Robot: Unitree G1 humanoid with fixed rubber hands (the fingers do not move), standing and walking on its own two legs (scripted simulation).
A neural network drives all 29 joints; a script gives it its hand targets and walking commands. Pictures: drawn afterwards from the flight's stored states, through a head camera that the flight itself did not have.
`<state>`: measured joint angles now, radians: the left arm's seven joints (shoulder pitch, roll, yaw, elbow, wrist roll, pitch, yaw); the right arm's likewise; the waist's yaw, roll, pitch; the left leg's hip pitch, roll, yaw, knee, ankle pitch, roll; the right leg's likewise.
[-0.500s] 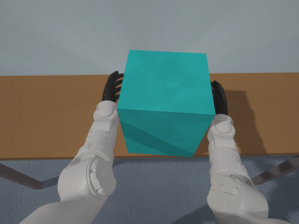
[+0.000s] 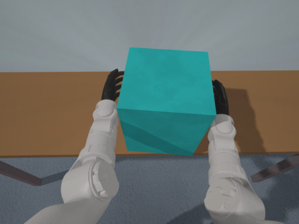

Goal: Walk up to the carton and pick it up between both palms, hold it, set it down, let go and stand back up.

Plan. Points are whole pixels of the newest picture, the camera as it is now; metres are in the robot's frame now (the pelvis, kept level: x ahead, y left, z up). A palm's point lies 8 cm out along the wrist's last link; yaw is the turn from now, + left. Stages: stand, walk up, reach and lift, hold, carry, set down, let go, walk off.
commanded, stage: set down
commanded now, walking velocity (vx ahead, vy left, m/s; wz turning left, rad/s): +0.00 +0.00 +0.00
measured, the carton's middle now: (163, 106) +0.43 -0.01 +0.01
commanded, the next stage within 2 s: none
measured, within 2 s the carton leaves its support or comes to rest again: neither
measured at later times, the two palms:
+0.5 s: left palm (110, 97) +0.44 +0.14 +0.05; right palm (220, 109) +0.40 -0.16 +0.05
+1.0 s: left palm (91, 88) +0.46 +0.20 +0.05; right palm (233, 94) +0.45 -0.20 +0.06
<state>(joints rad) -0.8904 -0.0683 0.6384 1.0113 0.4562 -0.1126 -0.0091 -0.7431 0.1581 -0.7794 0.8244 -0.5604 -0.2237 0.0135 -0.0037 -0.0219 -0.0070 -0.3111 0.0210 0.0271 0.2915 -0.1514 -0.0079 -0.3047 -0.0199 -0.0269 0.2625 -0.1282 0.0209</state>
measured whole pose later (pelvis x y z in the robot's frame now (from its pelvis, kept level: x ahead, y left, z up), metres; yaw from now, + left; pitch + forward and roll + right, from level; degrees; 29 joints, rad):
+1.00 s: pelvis -0.01 -0.01 -0.02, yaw -2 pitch +24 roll -2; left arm -1.13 0.32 -0.06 1.49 -0.29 -0.26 0.05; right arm -1.05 -0.26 0.00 1.37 0.30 -0.22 -0.08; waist -0.01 -0.01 -0.22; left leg -0.74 0.07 0.02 0.58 -0.24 -0.04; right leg -0.71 0.02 -0.03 0.48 -0.18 0.00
